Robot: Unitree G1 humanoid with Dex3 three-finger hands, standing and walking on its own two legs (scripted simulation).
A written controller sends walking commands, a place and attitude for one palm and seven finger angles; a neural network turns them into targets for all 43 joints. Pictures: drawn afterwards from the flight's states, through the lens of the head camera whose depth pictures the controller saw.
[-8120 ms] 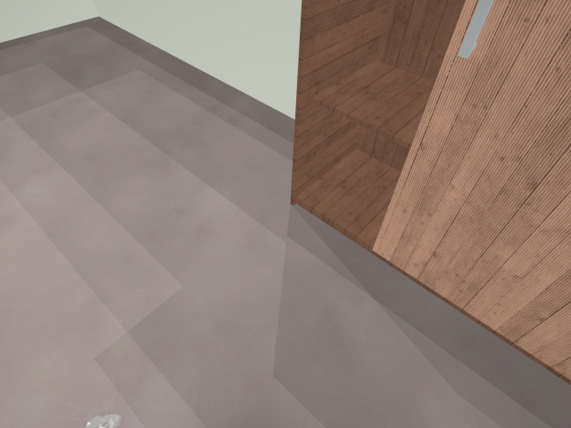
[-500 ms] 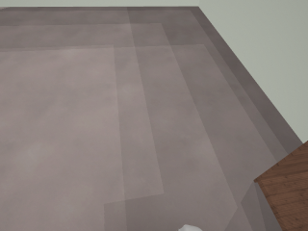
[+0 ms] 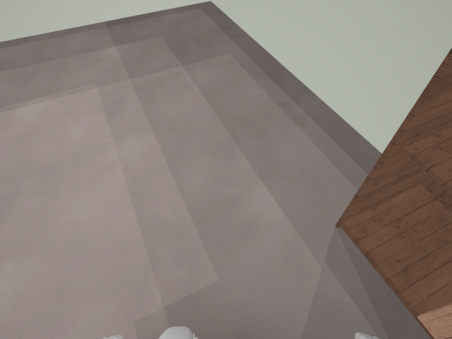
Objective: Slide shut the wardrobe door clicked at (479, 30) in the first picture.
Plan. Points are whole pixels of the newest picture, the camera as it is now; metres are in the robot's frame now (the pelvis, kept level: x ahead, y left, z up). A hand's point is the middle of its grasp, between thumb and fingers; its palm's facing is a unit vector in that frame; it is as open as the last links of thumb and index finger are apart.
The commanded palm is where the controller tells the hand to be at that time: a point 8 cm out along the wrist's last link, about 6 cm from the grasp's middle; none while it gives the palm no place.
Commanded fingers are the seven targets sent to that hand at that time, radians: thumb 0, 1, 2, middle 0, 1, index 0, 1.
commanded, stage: turn to face it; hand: right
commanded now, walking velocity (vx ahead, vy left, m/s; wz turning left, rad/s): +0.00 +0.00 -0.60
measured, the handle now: out of the picture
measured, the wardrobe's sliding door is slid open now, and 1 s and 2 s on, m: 0.44 0.44 0.44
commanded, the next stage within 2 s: take the last steps up to it in 1.54 s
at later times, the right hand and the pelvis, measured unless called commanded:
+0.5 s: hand out of the picture -0.01 -0.16 -0.15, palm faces +0.33 +0.90 -0.28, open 7.4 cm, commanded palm none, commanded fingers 0.00 -0.90 -0.90 0.20 0.30 0.20 0.30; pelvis -0.01 +0.05 +0.00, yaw -20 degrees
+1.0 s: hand out of the picture -0.07 -0.21 -0.15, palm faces +0.59 +0.76 -0.28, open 7.4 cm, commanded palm none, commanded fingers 0.00 -0.90 -0.90 0.20 0.30 0.20 0.30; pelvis -0.03 +0.03 +0.00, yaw -36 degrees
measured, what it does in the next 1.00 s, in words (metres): steps on the spot, turning right: left foot, then right foot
